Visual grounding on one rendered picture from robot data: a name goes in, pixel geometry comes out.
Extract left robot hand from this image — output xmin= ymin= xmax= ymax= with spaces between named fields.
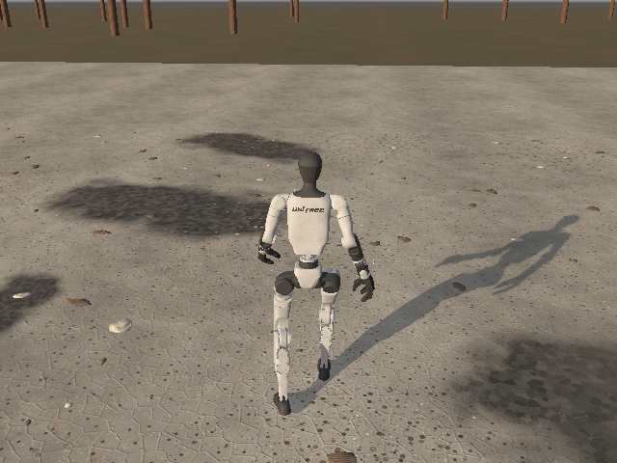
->
xmin=258 ymin=248 xmax=281 ymax=264

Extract robot right forearm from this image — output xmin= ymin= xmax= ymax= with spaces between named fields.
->
xmin=348 ymin=233 xmax=371 ymax=280

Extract right robot foot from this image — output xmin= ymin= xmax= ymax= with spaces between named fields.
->
xmin=317 ymin=358 xmax=331 ymax=381

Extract right robot hand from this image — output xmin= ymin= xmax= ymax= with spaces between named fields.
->
xmin=353 ymin=275 xmax=375 ymax=302

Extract robot left forearm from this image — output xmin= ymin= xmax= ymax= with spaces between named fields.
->
xmin=258 ymin=229 xmax=272 ymax=255

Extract left robot shin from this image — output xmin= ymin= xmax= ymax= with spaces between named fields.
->
xmin=274 ymin=331 xmax=290 ymax=402

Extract right robot upper arm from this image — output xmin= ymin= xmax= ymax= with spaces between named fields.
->
xmin=329 ymin=194 xmax=357 ymax=249

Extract left robot upper arm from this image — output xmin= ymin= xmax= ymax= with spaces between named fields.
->
xmin=262 ymin=193 xmax=290 ymax=244

